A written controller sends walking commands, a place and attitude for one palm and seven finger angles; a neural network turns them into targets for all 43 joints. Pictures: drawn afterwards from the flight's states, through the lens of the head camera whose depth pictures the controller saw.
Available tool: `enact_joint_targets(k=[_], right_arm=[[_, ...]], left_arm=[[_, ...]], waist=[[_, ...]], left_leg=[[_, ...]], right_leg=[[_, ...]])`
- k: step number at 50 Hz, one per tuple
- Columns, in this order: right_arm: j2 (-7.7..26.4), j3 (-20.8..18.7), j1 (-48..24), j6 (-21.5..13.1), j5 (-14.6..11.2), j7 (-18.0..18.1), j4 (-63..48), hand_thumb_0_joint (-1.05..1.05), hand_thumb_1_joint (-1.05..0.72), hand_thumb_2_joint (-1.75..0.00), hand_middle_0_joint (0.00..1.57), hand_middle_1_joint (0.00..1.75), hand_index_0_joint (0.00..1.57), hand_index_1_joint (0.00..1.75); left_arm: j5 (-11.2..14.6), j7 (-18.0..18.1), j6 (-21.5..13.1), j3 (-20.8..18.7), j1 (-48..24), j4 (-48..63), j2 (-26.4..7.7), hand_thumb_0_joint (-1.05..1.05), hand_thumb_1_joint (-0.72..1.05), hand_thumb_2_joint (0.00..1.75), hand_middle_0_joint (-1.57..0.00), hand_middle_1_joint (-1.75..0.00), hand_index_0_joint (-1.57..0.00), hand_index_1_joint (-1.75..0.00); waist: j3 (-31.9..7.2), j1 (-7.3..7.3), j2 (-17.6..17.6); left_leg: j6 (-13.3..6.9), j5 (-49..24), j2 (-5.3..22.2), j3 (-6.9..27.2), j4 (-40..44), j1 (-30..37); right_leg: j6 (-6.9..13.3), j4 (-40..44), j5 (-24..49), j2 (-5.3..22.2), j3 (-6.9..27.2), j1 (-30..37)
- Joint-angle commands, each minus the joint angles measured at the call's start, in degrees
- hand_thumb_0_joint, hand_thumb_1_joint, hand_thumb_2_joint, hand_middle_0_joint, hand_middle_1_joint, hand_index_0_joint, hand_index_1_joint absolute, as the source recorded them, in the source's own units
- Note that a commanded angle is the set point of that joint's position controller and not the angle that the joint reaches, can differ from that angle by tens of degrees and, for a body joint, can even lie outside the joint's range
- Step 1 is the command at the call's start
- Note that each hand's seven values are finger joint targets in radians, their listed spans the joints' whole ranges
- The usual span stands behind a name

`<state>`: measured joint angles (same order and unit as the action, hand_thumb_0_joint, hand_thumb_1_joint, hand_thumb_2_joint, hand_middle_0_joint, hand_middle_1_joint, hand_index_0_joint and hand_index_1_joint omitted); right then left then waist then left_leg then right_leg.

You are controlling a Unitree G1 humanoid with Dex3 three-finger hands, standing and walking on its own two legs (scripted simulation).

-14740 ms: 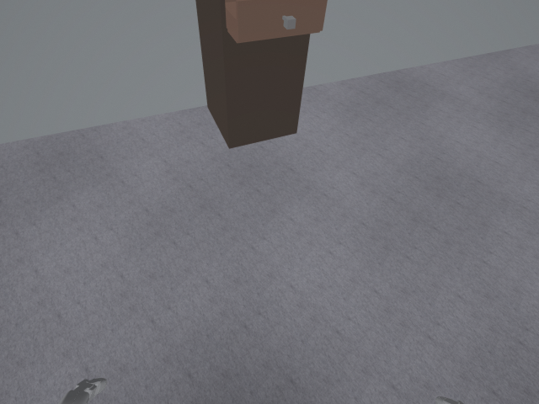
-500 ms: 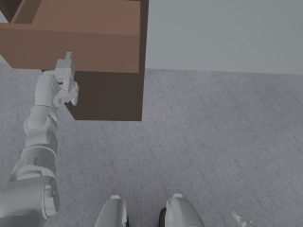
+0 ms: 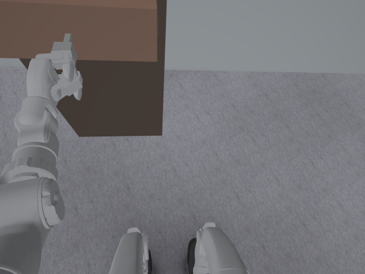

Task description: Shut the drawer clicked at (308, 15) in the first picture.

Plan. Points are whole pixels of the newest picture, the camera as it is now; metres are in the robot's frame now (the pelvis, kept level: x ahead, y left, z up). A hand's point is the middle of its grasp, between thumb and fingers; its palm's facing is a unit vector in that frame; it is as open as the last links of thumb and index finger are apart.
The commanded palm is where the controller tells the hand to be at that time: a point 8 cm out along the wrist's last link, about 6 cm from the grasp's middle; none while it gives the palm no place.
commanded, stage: push the drawer shut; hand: left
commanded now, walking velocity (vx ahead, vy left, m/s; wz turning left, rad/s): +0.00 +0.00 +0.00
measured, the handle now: (66, 48) +0.58 +0.23 +0.07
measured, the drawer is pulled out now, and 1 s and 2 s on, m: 0.10 0.00 0.00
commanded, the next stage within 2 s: pull the fist back off the drawer in 1.08 s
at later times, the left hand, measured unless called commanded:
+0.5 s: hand (82, 58) +0.56 +0.19 +0.06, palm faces -0.01 -1.00 -0.04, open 3.4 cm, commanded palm +0.57 +0.22 +0.07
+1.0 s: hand (80, 42) +0.60 +0.20 +0.06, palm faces -0.02 -1.00 -0.05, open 3.2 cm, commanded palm +0.64 +0.20 +0.07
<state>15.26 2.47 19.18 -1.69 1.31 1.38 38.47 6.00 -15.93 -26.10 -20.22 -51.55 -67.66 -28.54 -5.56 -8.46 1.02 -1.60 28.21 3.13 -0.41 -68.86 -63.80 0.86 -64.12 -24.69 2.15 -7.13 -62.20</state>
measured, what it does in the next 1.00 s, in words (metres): stands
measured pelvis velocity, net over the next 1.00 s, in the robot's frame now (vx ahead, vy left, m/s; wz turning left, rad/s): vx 0.01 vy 0.01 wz -0.03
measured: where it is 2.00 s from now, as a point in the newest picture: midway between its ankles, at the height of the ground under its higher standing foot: outside the picture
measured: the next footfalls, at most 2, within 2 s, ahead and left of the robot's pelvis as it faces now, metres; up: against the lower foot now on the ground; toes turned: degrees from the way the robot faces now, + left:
none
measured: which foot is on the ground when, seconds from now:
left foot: down 0.00-1.00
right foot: down 0.00-1.00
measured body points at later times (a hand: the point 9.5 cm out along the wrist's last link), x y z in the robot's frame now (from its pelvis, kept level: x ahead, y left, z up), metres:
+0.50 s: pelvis +0.00 +0.00 -0.01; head +0.17 +0.03 +0.41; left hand +0.55 +0.25 +0.07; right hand -0.02 -0.26 -0.11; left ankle +0.04 +0.10 -0.64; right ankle +0.05 -0.12 -0.64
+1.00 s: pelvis +0.01 +0.01 -0.01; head +0.21 +0.04 +0.39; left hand +0.60 +0.26 +0.07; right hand -0.05 -0.25 -0.10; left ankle +0.04 +0.10 -0.64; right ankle +0.05 -0.12 -0.64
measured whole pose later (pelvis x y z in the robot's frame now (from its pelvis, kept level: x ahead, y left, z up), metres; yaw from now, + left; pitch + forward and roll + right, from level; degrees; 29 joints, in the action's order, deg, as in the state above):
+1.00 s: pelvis +0.01 +0.01 -0.01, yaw -2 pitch +31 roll -7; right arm 15.1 5.7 23.8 0.8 3.8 -0.1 37.5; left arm -1.9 -15.5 -18.5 -22.3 -73.6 -79.2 -44.3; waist -4.3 -16.0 2.5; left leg -1.8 29.1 4.3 1.8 -72.0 -74.1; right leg 0.7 -64.2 -24.2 0.7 -8.9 -70.6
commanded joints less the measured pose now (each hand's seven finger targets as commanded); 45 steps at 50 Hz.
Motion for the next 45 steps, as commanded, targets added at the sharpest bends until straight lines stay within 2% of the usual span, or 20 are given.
enact_joint_targets(k=[1,4,6,11,12,16,18,21,22,24,27,28,29,31,33,36,39,40,42,45], right_arm=[[11.0,-3.7,9.7,-1.1,0.1,0.6,-3.1,0.0,-0.9,-0.9,0.2,0.3,0.2,0.3],[11.2,-3.6,10.3,-0.9,0.4,0.2,-2.9,0.0,-0.9,-0.9,0.2,0.3,0.2,0.3],[11.3,-3.7,10.7,-0.6,0.5,0.1,-2.9,0.0,-0.9,-0.9,0.2,0.3,0.2,0.3],[11.6,-3.1,11.5,-0.2,0.6,0.2,-2.6,0.0,-0.9,-0.9,0.2,0.3,0.2,0.3],[11.8,-3.0,11.7,-0.2,0.6,0.3,-2.6,0.0,-0.9,-0.9,0.2,0.3,0.2,0.3],[11.9,-2.9,12.8,-0.1,1.1,0.3,-2.4,0.0,-0.9,-0.9,0.2,0.3,0.2,0.3],[11.8,-2.9,13.3,0.0,1.3,0.1,-2.3,0.0,-0.9,-0.9,0.2,0.3,0.2,0.3],[12.2,-2.6,13.8,0.4,1.2,0.1,-2.0,0.0,-0.9,-0.9,0.2,0.3,0.2,0.3],[12.1,-2.5,13.9,0.5,1.1,0.1,-2.2,0.0,-0.9,-0.9,0.2,0.3,0.2,0.3],[12.4,-2.4,14.3,0.5,1.2,0.2,-1.9,0.0,-0.9,-0.9,0.2,0.3,0.2,0.3],[12.4,-2.2,15.1,0.8,1.4,0.2,-1.6,0.0,-0.9,-0.9,0.2,0.3,0.2,0.3],[12.4,-2.2,15.3,0.8,1.7,0.1,-1.8,0.0,-0.9,-0.9,0.2,0.3,0.2,0.3],[12.4,-2.2,15.6,0.9,1.6,0.1,-1.6,0.0,-0.9,-0.9,0.2,0.3,0.2,0.3],[12.7,-2.1,16.4,1.1,1.8,0.1,-1.4,0.0,-0.9,-0.9,0.2,0.3,0.2,0.3],[12.4,-2.0,16.9,1.2,1.9,-0.2,-1.4,0.0,-0.9,-0.9,0.2,0.3,0.2,0.3],[12.7,-1.7,17.4,1.7,2.0,-0.4,-1.6,0.0,-0.9,-0.9,0.2,0.3,0.2,0.3],[12.5,-1.5,17.9,2.0,2.0,-0.6,-1.6,0.0,-0.9,-0.9,0.2,0.3,0.2,0.3],[12.7,-1.3,18.2,2.1,2.1,-0.5,-1.5,0.0,-0.9,-0.9,0.2,0.3,0.2,0.3],[12.7,-1.3,18.9,2.4,2.2,-0.6,-1.5,0.0,-0.9,-0.9,0.2,0.3,0.2,0.3],[12.7,-1.4,19.5,2.7,2.2,-0.7,-1.1,0.0,-0.9,-0.9,0.2,0.3,0.2,0.3]], left_arm=[[0.0,1.2,-4.0,-1.3,-35.0,13.9,-13.4,0.0,0.9,0.9,-1.4,-1.6,-1.4,-1.6],[-0.5,1.6,-4.2,-1.2,-36.5,14.0,-13.4,0.0,0.9,0.9,-1.4,-1.6,-1.4,-1.6],[-0.9,1.9,-3.9,-1.2,-36.8,13.1,-13.8,0.0,0.9,0.9,-1.4,-1.6,-1.4,-1.6],[-1.8,2.5,-3.1,-2.7,-39.8,9.8,-17.1,0.0,0.9,0.9,-1.4,-1.6,-1.4,-1.6],[-2.1,2.6,-3.0,-3.6,-40.5,9.6,-19.0,0.0,0.9,0.9,-1.4,-1.6,-1.4,-1.6],[-2.6,2.4,-3.3,-3.9,-42.7,10.9,-20.2,0.0,0.9,0.9,-1.4,-1.6,-1.4,-1.6],[-2.6,2.2,-3.1,-3.1,-43.9,10.5,-19.1,0.0,0.9,0.9,-1.4,-1.6,-1.4,-1.6],[-2.7,2.1,-2.0,-3.7,-45.5,8.8,-21.0,0.0,0.9,0.9,-1.4,-1.6,-1.4,-1.6],[-3.0,2.0,-1.5,-3.7,-45.4,7.6,-21.4,0.0,0.9,0.9,-1.4,-1.6,-1.4,-1.6],[-3.3,2.0,-1.3,-3.5,-47.7,8.5,-22.0,0.0,0.9,0.9,-1.4,-1.6,-1.4,-1.6],[-3.7,2.2,-0.3,-3.0,-48.5,6.8,-21.6,0.0,0.9,0.9,-1.4,-1.6,-1.4,-1.6],[-3.9,2.2,-0.4,-2.5,-49.3,7.4,-21.2,0.0,0.9,0.9,-1.4,-1.6,-1.4,-1.6],[-4.1,2.3,0.0,-2.4,-49.6,6.8,-21.0,0.0,0.9,0.9,-1.4,-1.6,-1.4,-1.6],[-4.4,2.5,0.5,-4.0,-51.1,6.4,-24.0,0.0,0.9,0.9,-1.4,-1.6,-1.4,-1.6],[-4.6,2.3,0.7,-3.5,-52.1,6.3,-23.5,0.0,0.9,0.9,-1.4,-1.6,-1.4,-1.6],[-5.2,2.2,1.6,-5.7,-51.8,5.2,-26.9,0.0,0.9,0.9,-1.4,-1.6,-1.4,-1.6],[-5.7,2.0,2.5,-4.1,-53.1,3.9,-25.5,0.0,0.9,0.9,-1.4,-1.6,-1.4,-1.6],[-6.0,2.1,2.6,-5.2,-54.2,4.5,-27.9,0.0,0.9,0.9,-1.4,-1.6,-1.4,-1.6],[-6.4,2.0,3.0,-5.8,-54.9,4.8,-29.4,0.0,0.9,0.9,-1.4,-1.6,-1.4,-1.6],[-6.3,1.9,3.1,-3.9,-57.2,5.2,-26.7,0.0,0.9,0.9,-1.4,-1.6,-1.4,-1.6]], waist=[[-30.1,-4.34,9.2],[-30.5,-4.58,11.2],[-30.5,-5.0,10.9],[-27.5,-6.47,8.8],[-27.5,-6.43,8.9],[-32.1,-6.56,13.3],[-32.5,-7.21,13.5],[-30.6,-8.39,11.9],[-30.2,-8.2,11.9],[-31.6,-8.91,14.5],[-30.7,-9.6,14.2],[-31.7,-9.66,15.8],[-32.4,-10.04,15.1],[-33.0,-10.33,14.6],[-33.4,-10.43,16.7],[-34.7,-10.3,16.3],[-32.8,-11.45,16.3],[-33.3,-11.32,16.9],[-34.6,-11.53,18.1],[-33.8,-12.66,19.2]], left_leg=[[0.1,-11.3,-1.5,6.2,9.7,23.3],[0.4,-12.3,-1.4,6.6,9.8,25.0],[0.3,-11.8,-1.3,6.5,9.7,24.5],[-0.3,-9.2,-1.3,5.9,9.1,19.5],[-0.3,-8.6,-1.3,6.0,9.0,18.6],[-0.1,-13.6,-1.1,6.6,8.2,22.9],[-0.1,-14.8,-1.0,6.9,7.9,23.7],[-0.3,-12.9,-0.7,6.7,7.5,21.0],[-0.4,-12.4,-0.9,6.4,7.4,19.6],[-0.3,-13.5,-0.7,6.9,7.2,21.4],[-0.2,-14.7,-0.4,7.4,7.0,22.1],[-0.1,-15.7,-0.5,7.8,6.9,23.3],[-0.2,-16.2,-0.4,7.7,6.4,23.2],[-0.3,-16.9,-0.2,7.7,5.9,22.1],[-0.2,-18.5,-0.3,7.5,5.6,22.9],[-0.4,-19.8,-0.2,7.2,4.8,21.4],[-0.5,-19.8,0.0,7.4,4.7,20.7],[-0.5,-19.9,0.0,7.2,4.4,20.3],[-0.6,-21.9,0.1,7.2,4.0,20.8],[-0.2,-22.5,0.4,8.1,4.2,23.3]], right_leg=[[0.4,7.8,5.2,-3.9,4.4,7.5],[0.5,7.7,5.4,-4.0,4.1,6.1],[0.4,7.9,5.2,-4.0,4.2,6.0],[0.2,8.4,4.0,-4.2,4.6,6.8],[0.2,8.3,3.6,-4.2,4.8,7.1],[0.5,7.5,6.2,-4.2,4.4,5.9],[0.5,7.2,6.7,-4.3,4.1,5.0],[0.1,7.7,6.0,-4.5,4.3,5.0],[0.2,7.8,5.7,-4.5,4.6,5.7],[0.3,7.3,6.2,-4.4,4.2,3.8],[0.3,7.2,6.5,-4.5,3.7,2.3],[0.4,6.8,6.8,-4.5,3.6,1.3],[0.3,6.9,7.3,-4.6,3.6,1.4],[0.2,6.7,7.9,-4.6,3.7,2.3],[0.4,6.7,8.9,-4.8,3.7,2.3],[0.3,6.7,10.1,-4.9,3.9,3.8],[0.2,6.7,10.2,-5.1,3.6,2.7],[0.2,6.5,10.3,-5.0,3.6,3.1],[0.3,6.5,12.1,-5.1,3.7,3.9],[0.3,6.5,11.3,-5.3,3.1,0.3]])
